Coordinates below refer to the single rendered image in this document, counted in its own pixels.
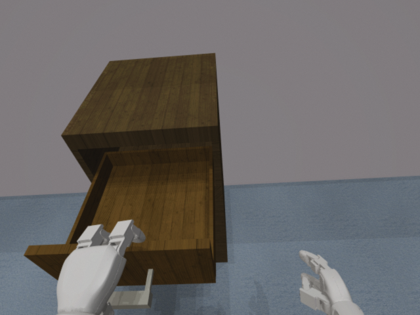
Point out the drawer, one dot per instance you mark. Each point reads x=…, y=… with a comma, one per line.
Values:
x=170, y=195

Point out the handle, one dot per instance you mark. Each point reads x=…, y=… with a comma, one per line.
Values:
x=133, y=299

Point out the right robot hand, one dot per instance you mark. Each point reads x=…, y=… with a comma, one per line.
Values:
x=323, y=293

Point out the cabinet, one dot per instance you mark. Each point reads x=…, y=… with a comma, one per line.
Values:
x=153, y=103

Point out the left robot hand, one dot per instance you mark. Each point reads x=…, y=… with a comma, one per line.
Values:
x=92, y=271

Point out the robot right forearm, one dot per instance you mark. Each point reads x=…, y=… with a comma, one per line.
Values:
x=346, y=308

